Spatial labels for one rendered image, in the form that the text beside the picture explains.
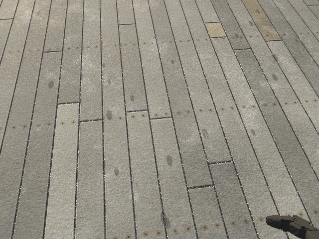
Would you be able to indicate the right robot hand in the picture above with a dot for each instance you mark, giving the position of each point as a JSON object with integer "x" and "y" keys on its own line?
{"x": 296, "y": 225}

